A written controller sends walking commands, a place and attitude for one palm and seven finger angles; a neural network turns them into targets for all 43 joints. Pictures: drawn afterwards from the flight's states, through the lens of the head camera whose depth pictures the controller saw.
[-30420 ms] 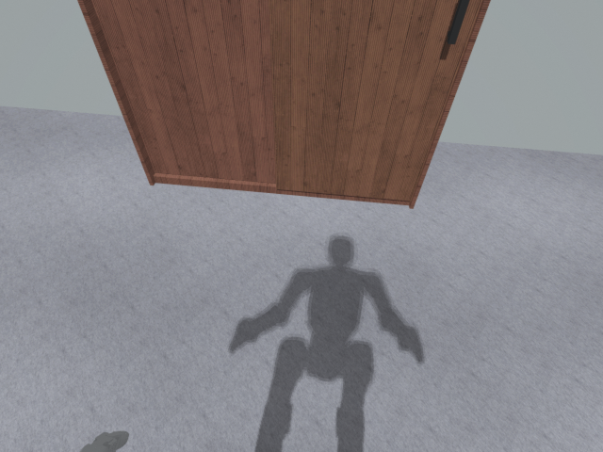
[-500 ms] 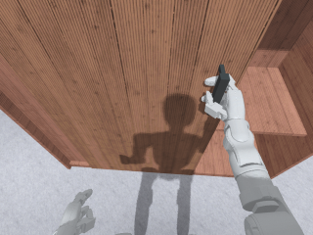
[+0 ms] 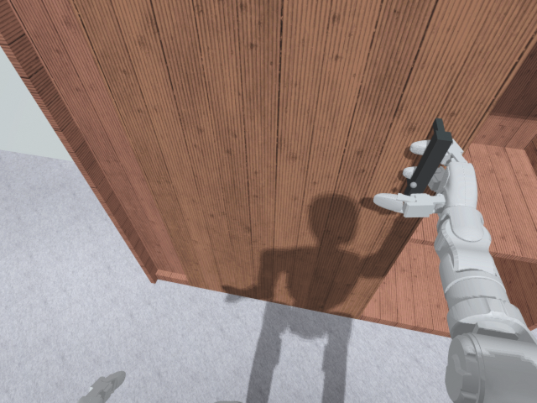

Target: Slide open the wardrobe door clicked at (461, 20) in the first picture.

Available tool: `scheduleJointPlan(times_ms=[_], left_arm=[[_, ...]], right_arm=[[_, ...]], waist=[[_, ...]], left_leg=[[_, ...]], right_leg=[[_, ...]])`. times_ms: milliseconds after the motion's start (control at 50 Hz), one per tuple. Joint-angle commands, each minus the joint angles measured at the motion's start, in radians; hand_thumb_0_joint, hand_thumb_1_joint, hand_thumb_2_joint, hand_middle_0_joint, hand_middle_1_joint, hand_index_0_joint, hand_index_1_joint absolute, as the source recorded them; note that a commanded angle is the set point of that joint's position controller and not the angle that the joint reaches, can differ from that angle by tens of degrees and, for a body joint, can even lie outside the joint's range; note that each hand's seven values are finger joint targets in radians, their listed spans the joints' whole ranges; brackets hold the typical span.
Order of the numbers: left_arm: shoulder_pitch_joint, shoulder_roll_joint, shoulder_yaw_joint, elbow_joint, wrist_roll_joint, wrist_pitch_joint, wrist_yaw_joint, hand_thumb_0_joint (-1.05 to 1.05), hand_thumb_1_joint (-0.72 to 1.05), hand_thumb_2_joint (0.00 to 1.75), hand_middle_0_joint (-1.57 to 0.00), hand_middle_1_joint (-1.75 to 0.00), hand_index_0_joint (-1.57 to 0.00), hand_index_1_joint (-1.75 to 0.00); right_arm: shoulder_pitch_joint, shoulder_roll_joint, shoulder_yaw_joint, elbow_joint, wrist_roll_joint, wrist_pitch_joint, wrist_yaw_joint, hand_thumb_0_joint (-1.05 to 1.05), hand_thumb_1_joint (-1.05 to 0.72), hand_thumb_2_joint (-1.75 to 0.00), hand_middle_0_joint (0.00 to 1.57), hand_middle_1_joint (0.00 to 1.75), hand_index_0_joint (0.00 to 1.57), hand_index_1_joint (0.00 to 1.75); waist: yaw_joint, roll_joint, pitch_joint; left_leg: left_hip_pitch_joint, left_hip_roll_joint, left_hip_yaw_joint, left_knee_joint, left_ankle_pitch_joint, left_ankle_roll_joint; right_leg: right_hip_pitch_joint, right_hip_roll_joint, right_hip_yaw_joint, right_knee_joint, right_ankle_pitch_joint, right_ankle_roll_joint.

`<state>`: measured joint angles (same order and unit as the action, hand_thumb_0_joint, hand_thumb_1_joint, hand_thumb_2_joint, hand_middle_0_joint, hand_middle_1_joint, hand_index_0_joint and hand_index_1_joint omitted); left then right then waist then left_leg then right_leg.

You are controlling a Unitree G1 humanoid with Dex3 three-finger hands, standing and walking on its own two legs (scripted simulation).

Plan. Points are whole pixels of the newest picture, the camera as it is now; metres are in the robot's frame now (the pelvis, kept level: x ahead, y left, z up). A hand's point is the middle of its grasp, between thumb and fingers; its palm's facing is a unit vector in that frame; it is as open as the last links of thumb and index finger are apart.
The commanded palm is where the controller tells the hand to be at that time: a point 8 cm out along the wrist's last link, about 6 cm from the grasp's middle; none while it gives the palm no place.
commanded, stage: loosen the grip on the handle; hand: right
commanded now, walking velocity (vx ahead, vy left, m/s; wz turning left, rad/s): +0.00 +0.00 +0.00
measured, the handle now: (424, 161) +0.50 -0.17 +0.10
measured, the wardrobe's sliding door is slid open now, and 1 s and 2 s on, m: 0.45 0.45 0.45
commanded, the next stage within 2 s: slip the hand off the handle in 0.22 s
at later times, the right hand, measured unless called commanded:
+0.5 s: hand (417, 183) +0.45 -0.16 +0.09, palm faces +0.03 +1.00 -0.09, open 14.3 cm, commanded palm +0.42 -0.22 +0.10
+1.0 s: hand (459, 193) +0.44 -0.22 +0.10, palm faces +0.06 +0.99 -0.11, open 14.7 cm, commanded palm +0.40 -0.26 +0.10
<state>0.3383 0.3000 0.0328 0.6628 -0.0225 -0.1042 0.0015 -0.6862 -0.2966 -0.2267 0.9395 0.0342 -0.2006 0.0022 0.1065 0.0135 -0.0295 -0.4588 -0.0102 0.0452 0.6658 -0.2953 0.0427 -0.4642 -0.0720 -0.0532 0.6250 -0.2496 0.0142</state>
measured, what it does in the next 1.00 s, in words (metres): shifts its weight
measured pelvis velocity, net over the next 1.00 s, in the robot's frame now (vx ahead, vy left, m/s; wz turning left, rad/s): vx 0.02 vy -0.05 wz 0.05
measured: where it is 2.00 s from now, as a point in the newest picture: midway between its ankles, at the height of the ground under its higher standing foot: outside the picture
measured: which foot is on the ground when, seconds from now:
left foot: down 0.00-1.00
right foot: down 0.00-1.00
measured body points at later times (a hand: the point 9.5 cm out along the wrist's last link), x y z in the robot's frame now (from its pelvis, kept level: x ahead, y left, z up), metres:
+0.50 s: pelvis +0.01 -0.04 +0.00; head +0.04 -0.04 +0.45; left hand +0.08 +0.21 -0.11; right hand +0.45 -0.21 +0.10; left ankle +0.03 +0.09 -0.72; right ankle +0.05 -0.15 -0.72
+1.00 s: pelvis +0.02 -0.05 +0.00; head +0.05 -0.05 +0.44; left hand +0.11 +0.21 -0.11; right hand +0.43 -0.27 +0.10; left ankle +0.03 +0.09 -0.72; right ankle +0.05 -0.15 -0.72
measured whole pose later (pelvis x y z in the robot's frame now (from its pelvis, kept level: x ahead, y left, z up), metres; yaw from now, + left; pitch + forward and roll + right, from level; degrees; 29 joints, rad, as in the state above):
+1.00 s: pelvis +0.02 -0.05 +0.00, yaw +3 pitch +6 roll +1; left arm 0.35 0.25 -0.02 0.64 -0.02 -0.09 0.04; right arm -0.54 -0.32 -0.21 0.75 0.08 -0.17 0.07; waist 0.04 -0.01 -0.08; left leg -0.47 -0.01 -0.01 0.68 -0.32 -0.01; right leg -0.50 0.00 0.00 0.72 -0.33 -0.02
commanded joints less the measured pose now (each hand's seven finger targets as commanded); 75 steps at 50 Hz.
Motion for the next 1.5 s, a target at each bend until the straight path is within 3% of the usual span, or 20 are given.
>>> scheduleJointPlan(times_ms=[0, 20, 40, 80, 140, 180, 280, 400, 480, 580, 620, 660, 820, 880, 920, 1040, 1060, 1160, 1240, 1480], left_arm=[[0.005, 0.11, 0.022, -0.109, -0.009, -0.043, 0.019, 0.0, 0.9, 0.9, -0.2, -0.3, -0.2, -0.3], [-0.02, 0.093, 0.025, -0.134, -0.014, -0.052, 0.016, 0.0, 0.9, 0.9, -0.2, -0.3, -0.2, -0.3], [-0.013, 0.1, 0.031, -0.124, -0.012, -0.06, 0.021, 0.0, 0.9, 0.9, -0.2, -0.3, -0.2, -0.3], [0.0, 0.113, 0.023, -0.113, -0.013, -0.062, 0.027, 0.0, 0.9, 0.9, -0.2, -0.3, -0.2, -0.3], [0.013, 0.118, 0.021, -0.096, -0.006, -0.072, 0.03, 0.0, 0.9, 0.9, -0.2, -0.3, -0.2, -0.3], [0.017, 0.114, 0.019, -0.097, -0.002, -0.074, 0.03, 0.0, 0.9, 0.9, -0.2, -0.3, -0.2, -0.3], [0.029, 0.109, 0.02, -0.101, 0.009, -0.08, 0.027, 0.0, 0.9, 0.9, -0.2, -0.3, -0.2, -0.3], [0.039, 0.104, 0.016, -0.105, 0.015, -0.059, 0.029, 0.0, 0.9, 0.9, -0.2, -0.3, -0.2, -0.3], [0.026, 0.1, 0.014, -0.127, 0.015, -0.043, 0.034, 0.0, 0.9, 0.9, -0.2, -0.3, -0.2, -0.3], [0.007, 0.1, 0.009, -0.138, 0.008, -0.031, 0.044, 0.0, 0.9, 0.9, -0.2, -0.3, -0.2, -0.3], [-0.003, 0.096, 0.009, -0.139, 0.003, -0.035, 0.044, 0.0, 0.9, 0.9, -0.2, -0.3, -0.2, -0.3], [0.006, 0.098, 0.012, -0.135, 0.002, -0.042, 0.047, 0.0, 0.9, 0.9, -0.2, -0.3, -0.2, -0.3], [0.008, 0.107, 0.007, -0.124, -0.006, -0.034, 0.052, 0.0, 0.9, 0.9, -0.2, -0.3, -0.2, -0.3], [0.006, 0.113, 0.005, -0.133, -0.006, -0.028, 0.055, 0.0, 0.9, 0.9, -0.2, -0.3, -0.2, -0.3], [-0.001, 0.106, 0.01, -0.146, -0.009, -0.033, 0.049, 0.0, 0.9, 0.9, -0.2, -0.3, -0.2, -0.3], [-0.03, 0.1, 0.01, -0.182, -0.011, -0.04, 0.036, 0.0, 0.9, 0.9, -0.2, -0.3, -0.2, -0.3], [-0.031, 0.105, 0.009, -0.185, -0.01, -0.038, 0.039, 0.0, 0.9, 0.9, -0.2, -0.3, -0.2, -0.3], [-0.083, 0.095, -0.001, -0.198, -0.011, -0.039, 0.062, 0.0, 0.9, 0.9, -0.2, -0.3, -0.2, -0.3], [-0.109, 0.079, -0.007, -0.194, -0.012, -0.066, 0.074, 0.0, 0.9, 0.9, -0.2, -0.3, -0.2, -0.3], [-0.17, 0.066, -0.022, -0.233, -0.012, -0.098, 0.074, 0.0, 0.9, 0.9, -0.2, -0.3, -0.2, -0.3]], right_arm=[[-0.502, -0.255, -0.02, -0.144, 0.009, -0.115, 0.021, 0.0, 0.55, -0.2, 0.33, 1.25, 0.33, 1.25], [-0.515, -0.178, 0.036, -0.273, 0.029, -0.132, 0.024, 0.0, 0.55, -0.2, 0.32, 1.23, 0.32, 1.23], [-0.492, -0.187, 0.015, -0.253, 0.033, -0.133, 0.016, 0.0, 0.55, -0.2, 0.3, 1.22, 0.3, 1.22], [-0.447, -0.203, -0.001, -0.186, 0.044, -0.122, 0.003, 0.0, 0.55, -0.2, 0.28, 1.18, 0.28, 1.18], [-0.476, -0.217, -0.008, -0.165, 0.036, -0.129, -0.019, 0.0, 0.55, -0.2, 0.25, 1.15, 0.25, 1.15], [-0.492, -0.227, -0.012, -0.206, 0.023, -0.132, -0.03, 0.0, 0.55, -0.2, 0.25, 1.15, 0.25, 1.15], [-0.414, -0.159, 0.005, -0.255, 0.024, -0.122, -0.047, 0.0, 0.55, -0.2, 0.25, 1.15, 0.25, 1.15], [-0.383, -0.157, -0.013, -0.281, 0.001, -0.082, -0.065, 0.0, 0.55, -0.2, 0.25, 1.15, 0.25, 1.15], [-0.309, -0.2, -0.067, -0.334, 0.002, -0.057, -0.068, 0.0, 0.55, -0.2, 0.25, 1.15, 0.25, 1.15], [-0.355, -0.178, -0.017, -0.377, -0.005, -0.045, -0.041, 0.0, 0.55, -0.2, 0.25, 1.15, 0.25, 1.15], [-0.362, -0.117, 0.038, -0.402, 0.004, -0.046, -0.021, 0.0, 0.55, -0.2, 0.25, 1.15, 0.25, 1.15], [-0.376, -0.083, 0.067, -0.416, 0.022, -0.047, -0.001, 0.0, 0.55, -0.2, 0.25, 1.15, 0.25, 1.15], [-0.347, -0.165, 0.009, -0.376, 0.039, -0.03, 0.053, 0.0, 0.55, -0.2, 0.25, 1.15, 0.25, 1.15], [-0.345, -0.221, -0.025, -0.383, 0.041, -0.039, 0.063, 0.0, 0.55, -0.2, 0.25, 1.15, 0.25, 1.15], [-0.254, -0.175, -0.011, -0.415, 0.052, -0.039, 0.074, 0.0, 0.55, -0.2, 0.25, 1.15, 0.25, 1.15], [-0.012, -0.155, -0.016, -0.586, 0.079, -0.003, 0.073, 0.0, 0.55, -0.2, 0.25, 1.15, 0.25, 1.15], [0.026, -0.182, -0.04, -0.585, 0.081, 0.008, 0.068, 0.0, 0.55, -0.2, 0.25, 1.15, 0.25, 1.15], [0.025, -0.223, -0.063, -0.724, 0.08, 0.026, 0.05, 0.0, 0.55, -0.2, 0.25, 1.15, 0.25, 1.15], [0.061, -0.16, -0.008, -0.809, 0.093, 0.008, 0.065, 0.0, 0.55, -0.2, 0.25, 1.15, 0.25, 1.15], [0.361, -0.108, 0.024, -0.979, 0.113, 0.079, 0.086, 0.0, 0.55, -0.2, 0.25, 1.15, 0.25, 1.15]], waist=[[-0.026, 0.054, -0.287], [-0.054, -0.021, -0.377], [-0.053, -0.026, -0.387], [-0.043, 0.056, -0.299], [-0.034, 0.047, -0.255], [-0.037, -0.019, -0.3], [-0.047, 0.004, -0.321], [-0.049, -0.012, -0.337], [-0.082, -0.01, -0.371], [-0.053, -0.034, -0.33], [-0.045, -0.101, -0.341], [-0.03, -0.084, -0.355], [-0.053, -0.092, -0.344], [-0.055, -0.043, -0.339], [-0.078, -0.099, -0.363], [-0.113, -0.047, -0.335], [-0.113, 0.013, -0.312], [-0.101, 0.006, -0.268], [-0.1, -0.073, -0.289], [-0.13, -0.007, -0.227]], left_leg=[[0.115, 0.043, -0.156, -0.226, -0.127, -0.046], [0.149, 0.039, -0.156, -0.228, -0.149, -0.035], [0.142, 0.027, -0.137, -0.22, -0.136, -0.028], [0.112, 0.021, -0.126, -0.234, -0.178, -0.033], [0.065, 0.015, -0.113, -0.226, -0.202, -0.034], [0.073, 0.01, -0.1, -0.198, -0.134, -0.03], [0.081, -0.007, -0.059, -0.146, 0.059, -0.024], [0.054, -0.013, -0.026, -0.087, 0.171, -0.02], [0.087, -0.013, -0.023, -0.061, 0.242, -0.016], [0.029, -0.015, -0.017, -0.064, 0.188, -0.014], [-0.01, -0.017, -0.013, -0.061, 0.161, -0.009], [-0.026, -0.021, -0.01, -0.059, 0.169, -0.01], [-0.01, -0.016, -0.008, -0.055, 0.169, -0.005], [0.014, -0.018, -0.011, -0.056, 0.164, -0.007], [0.022, -0.019, -0.01, -0.05, 0.179, -0.003], [0.092, -0.02, -0.007, -0.051, 0.239, -0.01], [0.114, -0.02, -0.009, -0.06, 0.235, -0.012], [0.118, -0.014, -0.03, -0.097, 0.149, -0.021], [0.11, -0.014, -0.03, -0.098, 0.149, -0.019], [0.152, 0.0, -0.028, -0.107, 0.196, -0.031]], right_leg=[[0.001, 0.094, -0.016, -0.044, -0.115, -0.061], [0.061, 0.096, -0.014, -0.059, -0.11, -0.06], [0.089, 0.093, -0.012, -0.063, -0.111, -0.062], [0.043, 0.089, 0.007, -0.073, -0.143, -0.064], [0.039, 0.089, 0.018, -0.073, -0.163, -0.066], [0.075, 0.088, 0.022, -0.073, -0.132, -0.067], [0.124, 0.078, 0.024, -0.056, 0.002, -0.064], [0.162, 0.067, 0.049, -0.039, 0.107, -0.05], [0.174, 0.062, 0.053, -0.025, 0.2, -0.043], [0.191, 0.054, 0.076, -0.025, 0.165, -0.036], [0.244, 0.048, 0.093, -0.025, 0.167, -0.025], [0.277, 0.045, 0.107, -0.011, 0.203, -0.023], [0.232, 0.055, 0.109, -0.008, 0.183, -0.019], [0.191, 0.057, 0.106, -0.011, 0.156, -0.029], [0.217, 0.059, 0.099, -0.004, 0.184, -0.025], [0.177, 0.059, 0.077, -0.008, 0.231, -0.035], [0.142, 0.061, 0.073, -0.011, 0.202, -0.043], [0.121, 0.07, 0.055, -0.03, 0.077, -0.056], [0.173, 0.074, 0.055, -0.029, 0.08, -0.05], [0.157, 0.086, 0.051, -0.033, 0.102, -0.054]])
